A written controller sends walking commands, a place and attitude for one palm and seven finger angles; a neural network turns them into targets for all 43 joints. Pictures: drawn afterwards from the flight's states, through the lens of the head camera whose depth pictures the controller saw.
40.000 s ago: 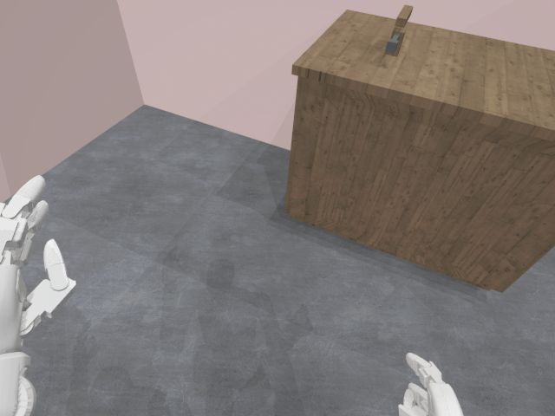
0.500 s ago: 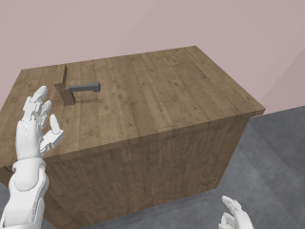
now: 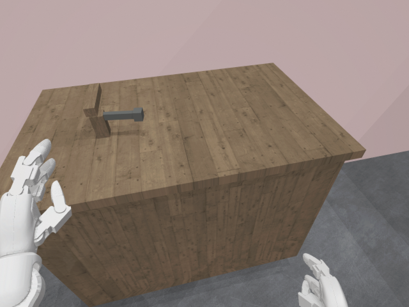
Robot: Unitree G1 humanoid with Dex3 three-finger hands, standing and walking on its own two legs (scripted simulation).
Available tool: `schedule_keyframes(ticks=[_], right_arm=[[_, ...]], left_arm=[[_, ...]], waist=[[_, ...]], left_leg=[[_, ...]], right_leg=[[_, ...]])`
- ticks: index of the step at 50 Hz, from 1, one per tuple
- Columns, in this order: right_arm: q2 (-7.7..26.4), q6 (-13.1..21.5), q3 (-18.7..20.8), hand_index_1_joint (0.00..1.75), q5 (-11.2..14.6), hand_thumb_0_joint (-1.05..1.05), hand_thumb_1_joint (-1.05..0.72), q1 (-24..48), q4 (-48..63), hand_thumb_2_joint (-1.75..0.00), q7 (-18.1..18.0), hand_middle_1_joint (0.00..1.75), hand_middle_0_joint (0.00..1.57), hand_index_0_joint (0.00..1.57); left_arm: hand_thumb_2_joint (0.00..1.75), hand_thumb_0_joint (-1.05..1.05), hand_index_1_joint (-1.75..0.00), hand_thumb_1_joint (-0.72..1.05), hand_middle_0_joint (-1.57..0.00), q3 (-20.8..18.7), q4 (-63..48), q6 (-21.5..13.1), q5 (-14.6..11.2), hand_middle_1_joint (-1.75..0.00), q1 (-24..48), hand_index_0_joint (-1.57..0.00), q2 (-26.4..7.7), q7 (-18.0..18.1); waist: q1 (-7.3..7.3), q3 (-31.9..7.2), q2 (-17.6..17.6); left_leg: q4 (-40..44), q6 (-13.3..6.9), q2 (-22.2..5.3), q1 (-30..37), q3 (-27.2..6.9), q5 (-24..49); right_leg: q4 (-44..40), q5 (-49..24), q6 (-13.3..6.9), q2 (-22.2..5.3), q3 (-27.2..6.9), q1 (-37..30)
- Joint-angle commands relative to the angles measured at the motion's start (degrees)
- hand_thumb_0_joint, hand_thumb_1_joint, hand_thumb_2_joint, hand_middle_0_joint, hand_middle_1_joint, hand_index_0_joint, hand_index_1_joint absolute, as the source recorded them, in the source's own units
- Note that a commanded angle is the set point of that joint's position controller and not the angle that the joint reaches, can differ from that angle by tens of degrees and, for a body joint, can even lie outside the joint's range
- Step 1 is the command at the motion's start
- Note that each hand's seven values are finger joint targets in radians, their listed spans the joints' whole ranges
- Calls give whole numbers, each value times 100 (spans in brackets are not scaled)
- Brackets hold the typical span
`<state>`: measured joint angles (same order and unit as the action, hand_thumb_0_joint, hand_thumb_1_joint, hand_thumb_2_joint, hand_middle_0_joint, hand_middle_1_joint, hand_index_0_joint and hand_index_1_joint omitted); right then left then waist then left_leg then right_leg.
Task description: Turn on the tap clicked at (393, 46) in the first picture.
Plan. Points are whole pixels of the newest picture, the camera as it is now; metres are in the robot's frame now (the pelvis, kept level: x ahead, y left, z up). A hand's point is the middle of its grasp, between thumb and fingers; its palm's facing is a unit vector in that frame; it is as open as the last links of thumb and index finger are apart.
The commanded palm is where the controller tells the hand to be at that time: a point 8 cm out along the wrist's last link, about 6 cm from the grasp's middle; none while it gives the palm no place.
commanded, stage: draw the hand back beside the body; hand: left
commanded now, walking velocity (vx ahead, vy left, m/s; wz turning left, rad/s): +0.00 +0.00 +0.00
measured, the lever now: (138, 114) +0.56 +0.28 +0.09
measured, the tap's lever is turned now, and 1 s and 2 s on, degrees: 80 80 80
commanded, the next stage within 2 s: step back with the hand held close in 0.08 s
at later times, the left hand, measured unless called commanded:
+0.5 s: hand (74, 207) +0.21 +0.25 +0.14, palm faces +0.35 -0.84 -0.42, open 7.5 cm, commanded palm +0.16 +0.30 +0.17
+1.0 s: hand (27, 235) +0.15 +0.28 +0.16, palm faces +0.45 -0.80 -0.40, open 7.5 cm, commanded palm +0.09 +0.32 +0.17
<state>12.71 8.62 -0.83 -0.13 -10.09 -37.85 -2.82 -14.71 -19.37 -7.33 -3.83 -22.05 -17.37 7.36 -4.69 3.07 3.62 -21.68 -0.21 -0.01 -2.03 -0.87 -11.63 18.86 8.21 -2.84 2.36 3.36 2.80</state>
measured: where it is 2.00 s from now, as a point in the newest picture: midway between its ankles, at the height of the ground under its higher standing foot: outside the picture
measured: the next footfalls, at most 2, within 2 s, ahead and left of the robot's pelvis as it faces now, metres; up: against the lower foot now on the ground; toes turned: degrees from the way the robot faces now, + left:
right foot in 1.16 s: -0.14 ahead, -0.08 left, +0.00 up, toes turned +0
left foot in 1.46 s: -0.14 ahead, +0.10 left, +0.00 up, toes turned +1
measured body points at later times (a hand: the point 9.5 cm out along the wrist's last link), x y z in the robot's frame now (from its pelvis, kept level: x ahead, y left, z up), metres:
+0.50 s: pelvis -0.01 +0.02 +0.00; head +0.00 +0.00 +0.44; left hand +0.19 +0.29 +0.17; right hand +0.16 -0.23 -0.09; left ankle +0.01 +0.12 -0.75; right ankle +0.04 -0.09 -0.75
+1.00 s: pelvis -0.07 +0.03 -0.02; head -0.05 +0.04 +0.43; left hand +0.12 +0.32 +0.18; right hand +0.10 -0.20 -0.10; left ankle +0.01 +0.12 -0.75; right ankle -0.01 -0.08 -0.73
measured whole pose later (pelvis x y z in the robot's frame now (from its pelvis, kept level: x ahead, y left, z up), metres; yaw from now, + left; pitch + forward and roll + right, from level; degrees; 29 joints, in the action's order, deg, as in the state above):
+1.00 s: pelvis -0.07 +0.03 -0.02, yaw +1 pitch -1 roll -1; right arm 12.2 4.1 -0.5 -0.5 -12.9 -31.8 -4.4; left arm -20.4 -30.4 -9.6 0.4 -24.6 -21.1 10.7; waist -0.2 2.4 0.4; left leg -34.9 -3.3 1.9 -23.3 0.3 -10.9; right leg 40.8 14.6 1.2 1.8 0.0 24.0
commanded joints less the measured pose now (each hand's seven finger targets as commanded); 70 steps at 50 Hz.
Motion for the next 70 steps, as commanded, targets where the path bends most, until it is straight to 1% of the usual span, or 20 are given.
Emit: schedule_keyframes(ticks=[1, 4, 10, 11, 14, 16, 20, 26, 36, 39, 42, 48, 52, 54, 58, 61, 62, 64, 67, 70], right_arm=[[500, 395, 195, 30, -9, 0, -90, 839, 918, -90, -90, 30, 20, 20], [504, 399, 187, 30, -20, 0, -90, 864, 931, -90, -75, 30, 20, 20], [544, 431, 169, 30, -14, 0, -90, 863, 857, -90, -59, 30, 20, 20], [731, 266, 185, 30, 48, 0, -90, 752, 1171, -90, -88, 30, 20, 20], [589, 12, 204, 30, 51, 0, -90, 507, 1137, -90, -50, 30, 20, 20], [600, -30, 204, 30, 61, 0, -90, 491, 1234, -90, -88, 30, 20, 20], [735, -93, 266, 30, 24, 0, -90, 503, 1433, -90, -180, 30, 20, 20], [741, -289, 370, 30, 26, 0, -90, 446, 1555, -90, -240, 30, 20, 20], [820, -320, 366, 30, 19, 0, -90, 428, 1563, -90, -263, 30, 20, 20], [772, -291, 352, 30, 25, 0, -90, 341, 1565, -90, -242, 30, 20, 20], [724, -247, 312, 30, 10, 0, -90, 291, 1518, -90, -238, 30, 20, 20], [780, -94, 380, 30, -54, 0, -90, 335, 1518, -90, -237, 30, 20, 20], [642, 32, 390, 30, -108, 0, -90, 283, 1290, -90, -179, 30, 20, 20], [625, 76, 341, 30, -95, 0, -90, 300, 1121, -90, -147, 30, 20, 20], [686, 60, 294, 30, -76, 0, -90, 470, 895, -90, -109, 30, 20, 20], [480, -97, 313, 30, 75, 0, -90, 716, 1141, -90, -182, 30, 20, 20], [511, -108, 375, 30, 170, 0, -90, 767, 1307, -90, -195, 30, 20, 20], [431, -183, 340, 30, 198, 0, -90, 911, 1507, -90, -162, 30, 20, 20], [268, -380, 195, 30, 92, 0, -90, 780, 1484, -90, -171, 30, 20, 20], [428, -456, 242, 30, 68, 0, -90, 610, 1339, -90, -223, 30, 20, 20]], left_arm=[[90, 0, -30, 90, -20, -512, -1291, -373, 31, -30, 1021, -20, -1054, 91], [90, 0, -30, 90, -20, -501, -1204, -346, -3, -30, 803, -20, -1030, 68], [90, 0, -30, 90, -20, -653, -1282, -347, 22, -30, 1175, -20, -1230, 75], [90, 0, -30, 90, -20, -1168, -1062, -422, 35, -30, 989, -20, -1527, 98], [90, 0, -30, 90, -20, -688, -954, -429, 149, -30, 576, -20, -1059, 40], [90, 0, -30, 90, -20, -655, -1224, -485, 160, -30, 461, -20, -1078, 68], [90, 0, -30, 90, -20, -975, -1877, -497, 168, -30, 115, -20, -1382, 186], [90, 0, -30, 90, -20, -1143, -1855, -381, 176, -30, -388, -20, -1349, 261], [90, 0, -30, 90, -20, -998, -1788, -384, 344, -30, 89, -20, -1178, 310], [90, 0, -30, 90, -20, -1036, -2007, -437, 353, -30, 221, -20, -1291, 338], [90, 0, -30, 90, -20, -1082, -2348, -508, 326, -30, 260, -20, -1373, 413], [90, 0, -30, 90, -20, -1287, -2241, -607, 494, -30, 40, -20, -1202, 448], [90, 0, -30, 90, -20, -1041, -1859, -513, 365, -30, -118, -20, -958, 394], [90, 0, -30, 90, -20, -749, -1829, -414, 259, -30, -106, -20, -805, 379], [90, 0, -30, 90, -20, -605, -2139, -399, 217, -30, 513, -20, -992, 336], [90, 0, -30, 90, -20, -1088, -2588, -447, 196, -30, 619, -20, -1633, 370], [90, 0, -30, 90, -20, -1219, -2560, -411, 180, -30, 388, -20, -1693, 361], [90, 0, -30, 90, -20, -1640, -2534, -389, 181, -30, -497, -20, -1915, 282], [90, 0, -30, 90, -20, -1581, -2335, -357, 144, -30, -1050, -20, -1653, 168], [90, 0, -30, 90, -20, -1278, -2194, -417, 98, -30, -531, -20, -1452, 191]], waist=[[108, -374, 178], [89, -275, -313], [128, -177, 183], [298, 237, -252], [384, -173, -687], [386, -542, -276], [303, -1237, 317], [296, -1434, -169], [400, -629, -273], [440, -638, -710], [477, -806, -466], [354, -913, 998], [385, -782, 238], [417, -869, 390], [340, -1409, 367], [304, -2019, -905], [221, -2046, -1563], [93, -1678, -1301], [303, -1466, -769], [476, -1272, -744]], left_leg=[[487, -105, 43, -359, 80, -114], [462, -126, 10, -421, 88, 58], [499, -72, 23, -464, 67, 52], [188, -181, -112, -1012, -41, -380], [-563, -193, -78, -728, -53, -426], [-521, -176, -118, -667, -41, -183], [-124, -155, -282, -811, -146, 938], [-203, -141, -525, -1104, -329, 2069], [42, -403, -554, -2985, -561, -1525], [-558, -347, -288, -2659, -402, -1879], [-796, -248, -236, -2120, -397, -1587], [1457, -707, -1479, -4081, -1790, -3113], [739, -727, -1459, -2323, -1478, -696], [714, -603, -1395, -1357, -1418, 92], [-166, -375, -1218, -253, -969, 2703], [-1350, 1, -445, -789, 293, 1808], [-1817, 70, -52, -1741, 458, 11], [-2570, 18, 154, -2518, 106, -1249], [-2374, 168, 64, -2706, 208, -927], [-1636, 200, -44, -2286, 281, -461]], right_leg=[[-449, 493, 127, -239, -325, -34], [-464, 402, 146, -220, -330, -52], [-455, 311, 118, -220, -329, -22], [-777, 401, 208, -484, -817, 866], [-1021, 1082, 104, -956, -1095, 1388], [-717, 615, 64, -1025, -957, 1286], [213, -798, 198, -726, -544, 621], [869, -1443, 295, -550, -474, 448], [975, 3, 261, -576, -838, 481], [356, 968, 112, -900, -1215, 1168], [278, 1206, 11, -1043, -1165, 1702], [3317, 922, 457, 144, -424, -123], [2591, 1605, 360, 5, -527, 1217], [1892, 1892, 322, 49, -486, 1652], [211, 383, 268, -172, -723, 1414], [306, -4039, 224, -1227, -1213, 506], [570, -5671, 402, -1493, -1179, -203], [654, -5452, 459, -1697, -1254, -11], [889, -5757, -95, -1643, -1249, -155], [941, -5596, -28, -1525, -1204, -89]])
